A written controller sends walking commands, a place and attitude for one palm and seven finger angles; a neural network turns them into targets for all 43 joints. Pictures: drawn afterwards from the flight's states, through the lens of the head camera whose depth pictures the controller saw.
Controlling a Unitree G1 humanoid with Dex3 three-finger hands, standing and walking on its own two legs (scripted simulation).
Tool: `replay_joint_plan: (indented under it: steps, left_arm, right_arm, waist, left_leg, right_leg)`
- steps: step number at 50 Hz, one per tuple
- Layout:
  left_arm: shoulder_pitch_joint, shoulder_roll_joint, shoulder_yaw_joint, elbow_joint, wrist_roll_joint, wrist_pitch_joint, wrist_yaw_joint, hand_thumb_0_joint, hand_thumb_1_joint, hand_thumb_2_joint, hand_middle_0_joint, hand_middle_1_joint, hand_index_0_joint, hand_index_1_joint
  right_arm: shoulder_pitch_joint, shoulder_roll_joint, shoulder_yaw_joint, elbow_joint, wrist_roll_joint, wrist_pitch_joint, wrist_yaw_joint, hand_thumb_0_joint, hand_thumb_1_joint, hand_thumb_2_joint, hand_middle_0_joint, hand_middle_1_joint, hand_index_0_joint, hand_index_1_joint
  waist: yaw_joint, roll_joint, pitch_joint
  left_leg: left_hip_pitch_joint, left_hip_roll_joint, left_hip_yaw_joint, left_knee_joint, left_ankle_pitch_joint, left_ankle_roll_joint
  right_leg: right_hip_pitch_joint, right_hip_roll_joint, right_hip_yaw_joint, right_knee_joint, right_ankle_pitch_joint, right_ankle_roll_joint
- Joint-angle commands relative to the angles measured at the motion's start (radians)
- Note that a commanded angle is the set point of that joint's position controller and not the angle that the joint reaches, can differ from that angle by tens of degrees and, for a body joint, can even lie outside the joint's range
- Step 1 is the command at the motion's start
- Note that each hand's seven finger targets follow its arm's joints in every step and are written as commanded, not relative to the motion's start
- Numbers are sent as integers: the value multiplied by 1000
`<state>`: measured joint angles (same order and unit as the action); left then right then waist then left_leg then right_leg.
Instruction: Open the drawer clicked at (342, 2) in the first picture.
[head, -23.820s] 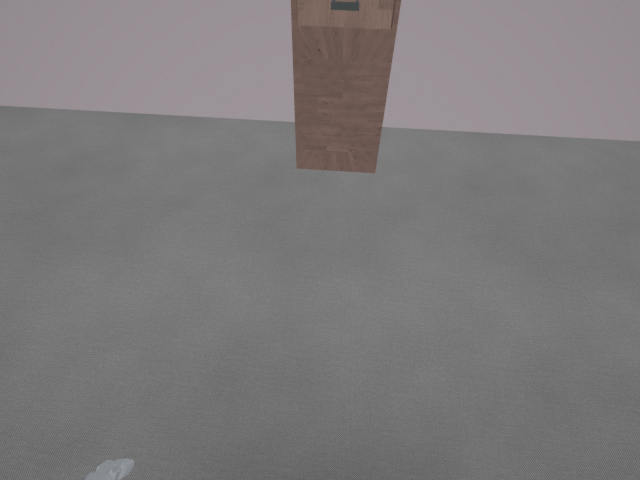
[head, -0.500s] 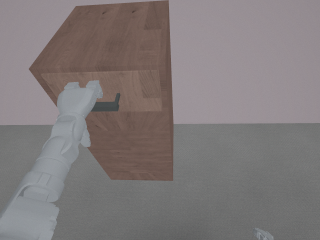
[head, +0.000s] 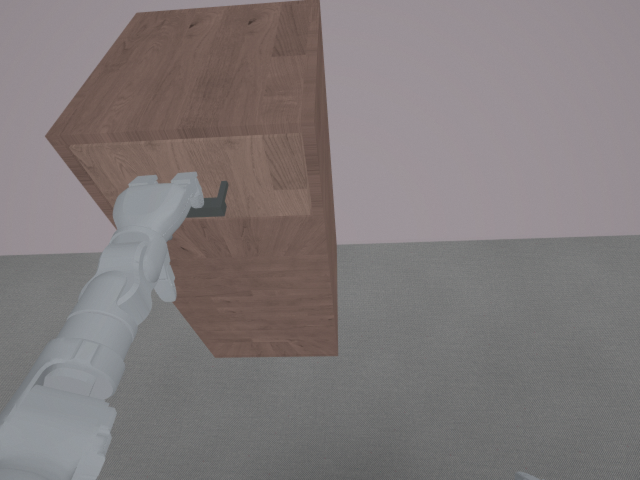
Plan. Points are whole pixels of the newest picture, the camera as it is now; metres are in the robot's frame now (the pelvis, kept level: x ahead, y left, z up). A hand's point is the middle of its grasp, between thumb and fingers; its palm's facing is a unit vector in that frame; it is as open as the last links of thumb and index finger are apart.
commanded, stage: re-aim the fingers above the handle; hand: left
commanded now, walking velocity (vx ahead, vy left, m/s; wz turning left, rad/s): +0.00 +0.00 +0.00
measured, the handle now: (196, 198) +0.53 +0.24 +0.02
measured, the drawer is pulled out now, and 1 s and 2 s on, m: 0.00 0.00 0.00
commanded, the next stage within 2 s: lower the fingers behind the handle in 1.24 s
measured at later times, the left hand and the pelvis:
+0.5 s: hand (171, 243) +0.41 +0.24 +0.05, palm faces -0.18 -0.01 -0.98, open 13.9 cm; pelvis +0.00 +0.01 +0.00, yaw +0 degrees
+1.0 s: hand (187, 253) +0.40 +0.21 +0.04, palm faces -0.22 -0.04 -0.98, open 13.9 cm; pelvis +0.01 +0.02 +0.00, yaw +1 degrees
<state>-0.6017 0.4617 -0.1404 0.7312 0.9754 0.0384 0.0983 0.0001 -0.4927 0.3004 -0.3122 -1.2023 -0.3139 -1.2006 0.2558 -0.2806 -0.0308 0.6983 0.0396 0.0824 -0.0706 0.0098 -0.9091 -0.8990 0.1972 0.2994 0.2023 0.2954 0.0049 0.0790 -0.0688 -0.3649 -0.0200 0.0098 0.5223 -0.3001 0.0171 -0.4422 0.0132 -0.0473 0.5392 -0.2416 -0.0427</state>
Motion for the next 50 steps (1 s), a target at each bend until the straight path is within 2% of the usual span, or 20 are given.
replay_joint_plan:
  steps: [1, 5, 9, 12, 15, 17, 20, 22, 25, 26, 27, 29, 33, 36, 39, 42, 44, 46, 49, 50]
  left_arm:
    - [-587, 201, 86, -286, 30, -143, 67, 0, -500, 300, -300, -1200, -300, -1200]
    - [-629, 313, 210, -238, 69, -158, 196, 0, -500, 300, -300, -1200, -300, -1200]
    - [-521, 357, 258, -81, 75, -37, 275, 0, -500, 300, -300, -1200, -300, -1200]
    - [-432, 337, 199, 63, 74, 79, 235, 0, -500, 300, -300, -1200, -300, -1200]
    - [-370, 289, 145, 85, 50, 121, 114, 0, -500, 300, -300, -1200, -300, -1200]
    - [-375, 217, 79, 3, 16, 94, 26, 0, -500, 300, -300, -1200, -300, -1200]
    - [-406, 111, -3, -188, -25, -34, -62, 0, -500, 300, -300, -1200, -300, -1200]
    - [-472, 142, 25, -300, -19, -132, -59, 0, -500, 300, -300, -1200, -300, -1200]
    - [-610, 191, 81, -418, 7, -237, 38, 0, -500, 300, -300, -1200, -300, -1200]
    - [-608, 282, 182, -395, 26, -251, 89, 0, -500, 300, -300, -1200, -300, -1200]
    - [-611, 301, 210, -393, 43, -253, 140, 0, -500, 300, -300, -1200, -300, -1200]
    - [-608, 398, 313, -352, 65, -217, 240, 0, -500, 300, -300, -1200, -300, -1200]
    - [-518, 330, 259, -159, 73, -21, 341, 0, -500, 300, -300, -1200, -300, -1200]
    - [-380, 313, 212, -9, 65, 138, 261, 0, -500, 300, -300, -1200, -300, -1200]
    - [-291, 136, 40, -1, 7, 231, 72, 0, -500, 300, -300, -1200, -300, -1200]
    - [-321, 57, -63, -156, -43, 159, -101, 0, -500, 300, -300, -1200, -300, -1200]
    - [-414, 41, -83, -292, -47, 41, -136, 0, -500, 300, -300, -1200, -300, -1200]
    - [-507, 96, -36, -350, -34, -75, -117, 0, -500, 300, -300, -1200, -300, -1200]
    - [-669, 276, 144, -495, 9, -238, 4, 0, -500, 300, -300, -1200, -300, -1200]
    - [-663, 271, 163, -479, 21, -259, 63, 0, -500, 300, -300, -1200, -300, -1200]
  right_arm:
    - [-3, -104, -49, -103, -11, -49, -24, 0, -900, -900, 200, 300, 200, 300]
    - [6, -88, -42, -87, -16, -59, -13, 0, -900, -900, 200, 300, 200, 300]
    - [-49, -86, -23, -84, -13, -54, -2, 0, -900, -900, 200, 300, 200, 300]
    - [-63, -101, -13, -86, -1, -41, -2, 0, -900, -900, 200, 300, 200, 300]
    - [-45, -123, -23, -119, 7, -22, -5, 0, -900, -900, 200, 300, 200, 300]
    - [-38, -137, -30, -146, 12, -22, -14, 0, -900, -900, 200, 300, 200, 300]
    - [-24, -133, -40, -159, 3, -36, -27, 0, -900, -900, 200, 300, 200, 300]
    - [-7, -121, -45, -150, -11, -42, -32, 0, -900, -900, 200, 300, 200, 300]
    - [32, -99, -59, -112, -22, -54, -26, 0, -900, -900, 200, 300, 200, 300]
    - [52, -101, -63, -95, -23, -55, -23, 0, -900, -900, 200, 300, 200, 300]
    - [52, -95, -61, -91, -27, -59, -16, 0, -900, -900, 200, 300, 200, 300]
    - [44, -92, -55, -72, -33, -60, -2, 0, -900, -900, 200, 300, 200, 300]
    - [-37, -84, -32, -61, -22, -50, 22, 0, -900, -900, 200, 300, 200, 300]
    - [-59, -107, -26, -75, -10, -23, 30, 0, -900, -900, 200, 300, 200, 300]
    - [-70, -140, -37, -126, 13, 7, 24, 0, -900, -900, 200, 300, 200, 300]
    - [-82, -154, -33, -169, 17, 11, -6, 0, -900, -900, 200, 300, 200, 300]
    - [-79, -141, -26, -176, 3, -9, -19, 0, -900, -900, 200, 300, 200, 300]
    - [-46, -122, -27, -150, -12, -25, -27, 0, -900, -900, 200, 300, 200, 300]
    - [12, -102, -47, -122, -32, -36, -35, 0, -900, -900, 200, 300, 200, 300]
    - [27, -86, -48, -116, -35, -46, -29, 0, -900, -900, 200, 300, 200, 300]
  waist:
    - [-57, -45, -316]
    - [-14, 10, -369]
    - [25, -56, -361]
    - [30, -123, -328]
    - [12, -162, -385]
    - [-24, -208, -367]
    - [-67, -175, -313]
    - [-63, -92, -319]
    - [-61, 51, -360]
    - [-36, 60, -376]
    - [-22, 80, -411]
    - [6, 70, -447]
    - [28, 4, -403]
    - [45, -82, -434]
    - [-8, -183, -392]
    - [-68, -257, -276]
    - [-86, -190, -231]
    - [-81, -91, -238]
    - [-40, 77, -393]
    - [-27, 119, -421]
  left_leg:
    - [97, -31, -6, -16, 233, 30]
    - [50, -35, -12, -12, 262, 9]
    - [-50, -36, 22, -31, 255, 1]
    - [-79, -25, 51, -57, 221, 2]
    - [-45, -22, 62, -60, 251, 18]
    - [-14, -19, 52, -55, 247, 33]
    - [61, -22, 19, -29, 258, 46]
    - [109, -27, 1, -11, 274, 42]
    - [194, -18, -29, 24, 388, 15]
    - [184, -14, -42, 30, 436, -5]
    - [177, -17, -40, 43, 481, -17]
    - [126, -22, -34, 46, 518, -37]
    - [17, -24, 14, 7, 411, -30]
    - [-3, -15, 37, -31, 397, -17]
    - [34, -5, 43, -44, 398, 11]
    - [67, -12, 17, -38, 299, 38]
    - [96, -17, -7, -28, 267, 44]
    - [135, -24, -31, -5, 267, 38]
    - [221, -17, -51, 41, 423, -8]
    - [235, -13, -61, 55, 494, -29]
  right_leg:
    - [158, 0, 57, -45, 201, 9]
    - [177, 6, 50, -8, 195, -3]
    - [270, 0, 56, -5, 240, 5]
    - [294, -6, 59, -23, 244, 17]
    - [347, -6, 59, -32, 310, 23]
    - [325, -6, 55, -48, 321, 32]
    - [230, 1, 51, -60, 292, 29]
    - [172, 4, 54, -48, 256, 20]
    - [81, 14, 46, -16, 240, 0]
    - [76, 19, 35, 5, 246, -7]
    - [87, 19, 33, 24, 268, -9]
    - [136, 23, 27, 43, 306, -12]
    - [214, 13, 29, 39, 326, -6]
    - [307, 8, 33, 19, 365, 5]
    - [307, 9, 22, -23, 388, 13]
    - [220, 8, 16, -59, 313, 30]
    - [155, 4, 23, -64, 243, 24]
    - [95, 6, 28, -43, 192, 12]
    - [64, 14, 32, 17, 221, -8]
    - [40, 16, 25, 37, 228, -11]
